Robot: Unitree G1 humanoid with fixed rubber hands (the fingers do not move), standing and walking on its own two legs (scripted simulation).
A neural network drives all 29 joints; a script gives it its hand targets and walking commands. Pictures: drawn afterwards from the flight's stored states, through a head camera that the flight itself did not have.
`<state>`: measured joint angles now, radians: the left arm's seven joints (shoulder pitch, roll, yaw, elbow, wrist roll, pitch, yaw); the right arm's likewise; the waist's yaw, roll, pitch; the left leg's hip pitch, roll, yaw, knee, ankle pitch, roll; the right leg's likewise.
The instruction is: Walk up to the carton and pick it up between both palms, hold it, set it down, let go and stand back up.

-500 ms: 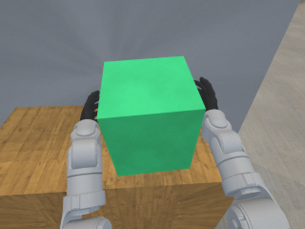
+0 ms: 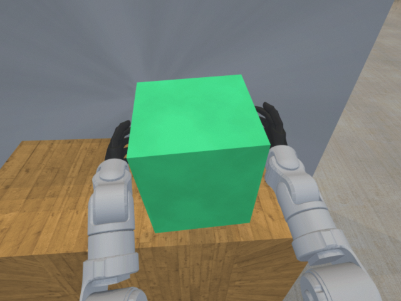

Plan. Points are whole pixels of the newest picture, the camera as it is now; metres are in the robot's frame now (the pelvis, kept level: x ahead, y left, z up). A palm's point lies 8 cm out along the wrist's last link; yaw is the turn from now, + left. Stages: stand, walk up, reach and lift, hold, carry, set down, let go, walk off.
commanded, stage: hold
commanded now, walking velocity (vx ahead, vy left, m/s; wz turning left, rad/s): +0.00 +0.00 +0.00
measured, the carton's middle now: (196, 156) +0.38 +0.01 +0.13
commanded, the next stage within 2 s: none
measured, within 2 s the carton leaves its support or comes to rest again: neither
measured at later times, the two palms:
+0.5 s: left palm (117, 162) +0.35 +0.16 +0.16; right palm (273, 145) +0.36 -0.14 +0.18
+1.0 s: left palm (118, 162) +0.35 +0.16 +0.16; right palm (272, 145) +0.36 -0.14 +0.18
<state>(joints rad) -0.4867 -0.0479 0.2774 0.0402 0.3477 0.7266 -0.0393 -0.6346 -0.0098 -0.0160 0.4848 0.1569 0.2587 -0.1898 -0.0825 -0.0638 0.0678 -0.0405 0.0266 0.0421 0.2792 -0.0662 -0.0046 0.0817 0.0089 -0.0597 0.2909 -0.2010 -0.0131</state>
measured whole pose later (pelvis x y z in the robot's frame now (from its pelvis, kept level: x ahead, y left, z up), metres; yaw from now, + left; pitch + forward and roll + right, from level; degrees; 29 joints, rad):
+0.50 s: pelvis +0.00 +0.00 +0.00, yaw +0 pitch -10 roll +0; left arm -0.49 -0.05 0.28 0.05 0.35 0.73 -0.05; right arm -0.64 -0.01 -0.02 0.50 0.15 0.25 -0.19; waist -0.09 -0.07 0.08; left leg -0.04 0.03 0.04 0.28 -0.06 0.00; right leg 0.08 0.01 -0.06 0.29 -0.20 -0.01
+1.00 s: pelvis +0.00 +0.00 +0.00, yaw +0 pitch -10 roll +0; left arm -0.50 -0.05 0.29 0.06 0.36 0.72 -0.04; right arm -0.65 0.00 -0.03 0.52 0.14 0.24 -0.18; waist -0.09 -0.06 0.08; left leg -0.04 0.02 0.04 0.28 -0.06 0.00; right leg 0.08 0.01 -0.06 0.29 -0.20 -0.01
